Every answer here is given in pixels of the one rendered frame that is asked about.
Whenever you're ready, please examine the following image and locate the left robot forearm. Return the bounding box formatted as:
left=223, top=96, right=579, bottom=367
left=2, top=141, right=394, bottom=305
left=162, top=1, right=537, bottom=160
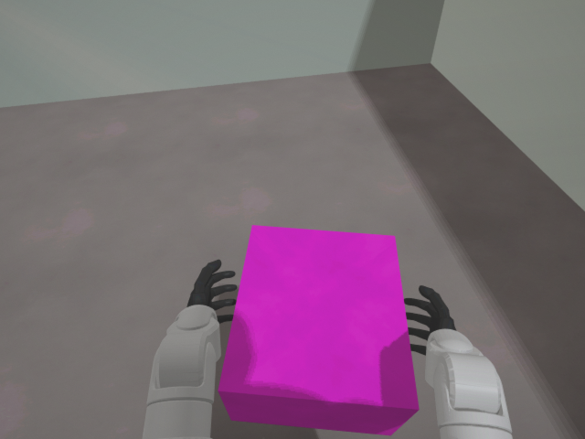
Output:
left=143, top=305, right=221, bottom=439

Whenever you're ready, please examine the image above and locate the carton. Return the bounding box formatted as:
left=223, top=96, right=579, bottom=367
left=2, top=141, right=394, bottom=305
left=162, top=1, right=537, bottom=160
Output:
left=218, top=225, right=419, bottom=435

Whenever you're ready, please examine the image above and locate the left robot hand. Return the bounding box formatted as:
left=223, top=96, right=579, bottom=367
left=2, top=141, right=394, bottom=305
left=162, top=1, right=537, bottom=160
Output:
left=187, top=260, right=237, bottom=323

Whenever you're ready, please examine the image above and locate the right robot forearm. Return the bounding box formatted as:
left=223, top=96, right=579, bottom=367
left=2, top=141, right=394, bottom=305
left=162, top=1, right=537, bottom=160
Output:
left=425, top=329, right=513, bottom=439

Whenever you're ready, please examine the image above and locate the right robot hand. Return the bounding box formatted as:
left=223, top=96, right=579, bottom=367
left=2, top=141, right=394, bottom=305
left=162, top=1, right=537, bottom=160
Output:
left=404, top=285, right=456, bottom=356

